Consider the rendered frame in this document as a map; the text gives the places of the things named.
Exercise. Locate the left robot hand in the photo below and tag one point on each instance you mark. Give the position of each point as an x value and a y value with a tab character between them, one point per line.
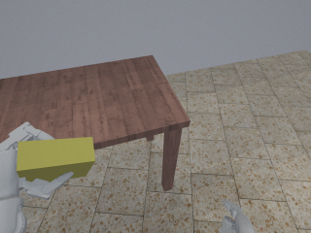
10	183

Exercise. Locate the right robot hand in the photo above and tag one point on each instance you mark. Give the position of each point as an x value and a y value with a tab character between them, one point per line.
241	222

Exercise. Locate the table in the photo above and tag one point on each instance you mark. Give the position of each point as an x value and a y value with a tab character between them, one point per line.
113	102

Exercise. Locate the sponge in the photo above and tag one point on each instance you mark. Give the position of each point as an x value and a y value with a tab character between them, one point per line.
48	159

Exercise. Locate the left robot forearm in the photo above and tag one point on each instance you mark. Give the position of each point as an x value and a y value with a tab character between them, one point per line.
12	219

